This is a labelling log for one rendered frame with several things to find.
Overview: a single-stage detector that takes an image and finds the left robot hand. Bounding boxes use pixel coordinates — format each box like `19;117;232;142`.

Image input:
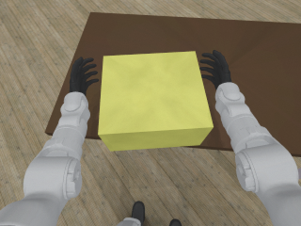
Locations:
69;57;99;96

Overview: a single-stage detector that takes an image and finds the right robot hand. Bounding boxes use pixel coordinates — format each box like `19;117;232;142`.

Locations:
199;50;232;90

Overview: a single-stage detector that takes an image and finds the robot left foot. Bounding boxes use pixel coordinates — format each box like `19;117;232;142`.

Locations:
132;201;145;226

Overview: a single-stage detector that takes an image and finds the robot left forearm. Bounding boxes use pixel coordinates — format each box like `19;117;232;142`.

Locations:
23;91;90;195

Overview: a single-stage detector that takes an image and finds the right robot upper arm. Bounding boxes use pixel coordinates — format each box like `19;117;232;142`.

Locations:
235;143;301;226

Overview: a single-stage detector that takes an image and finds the carton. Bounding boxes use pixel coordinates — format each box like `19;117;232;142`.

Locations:
98;51;214;152

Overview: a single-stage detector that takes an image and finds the table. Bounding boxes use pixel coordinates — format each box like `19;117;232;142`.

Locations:
44;12;301;179

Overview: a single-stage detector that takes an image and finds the left robot upper arm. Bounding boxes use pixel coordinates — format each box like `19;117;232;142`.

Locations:
0;156;83;226

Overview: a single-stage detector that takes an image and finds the robot right forearm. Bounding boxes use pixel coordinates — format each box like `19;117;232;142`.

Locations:
214;82;299;182

